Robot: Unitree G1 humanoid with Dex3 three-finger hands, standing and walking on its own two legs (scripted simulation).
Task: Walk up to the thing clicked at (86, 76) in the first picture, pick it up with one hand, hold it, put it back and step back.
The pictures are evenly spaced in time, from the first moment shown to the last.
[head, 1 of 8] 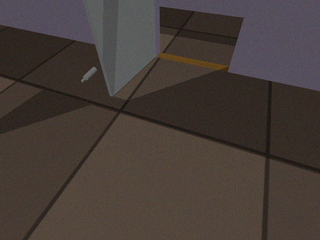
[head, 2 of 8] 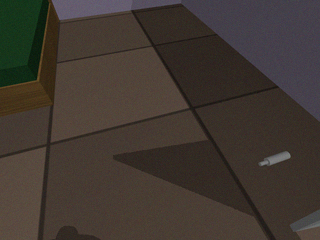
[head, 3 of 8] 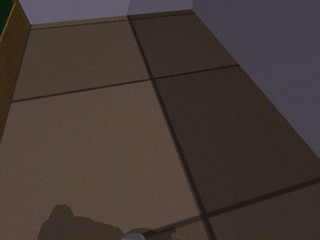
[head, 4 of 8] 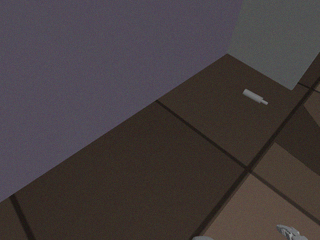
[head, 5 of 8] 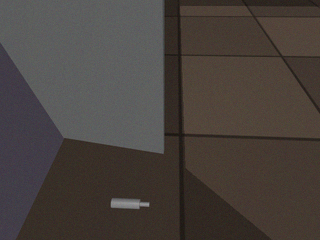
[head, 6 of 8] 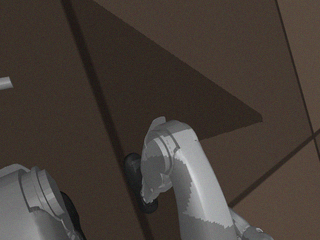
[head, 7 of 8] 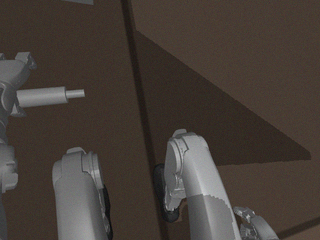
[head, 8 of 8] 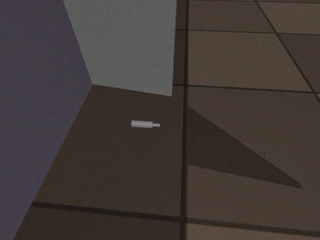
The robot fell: no
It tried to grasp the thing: yes
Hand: left
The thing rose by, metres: 0.67
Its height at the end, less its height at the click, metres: +0.00
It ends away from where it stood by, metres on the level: 0.00
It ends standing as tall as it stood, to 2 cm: yes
